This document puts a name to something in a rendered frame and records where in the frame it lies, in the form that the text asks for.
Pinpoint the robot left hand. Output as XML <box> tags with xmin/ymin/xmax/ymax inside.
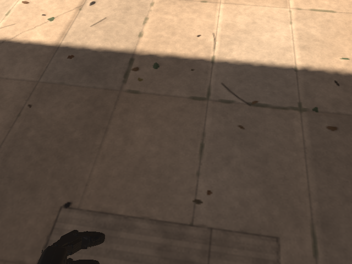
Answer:
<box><xmin>37</xmin><ymin>230</ymin><xmax>105</xmax><ymax>264</ymax></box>

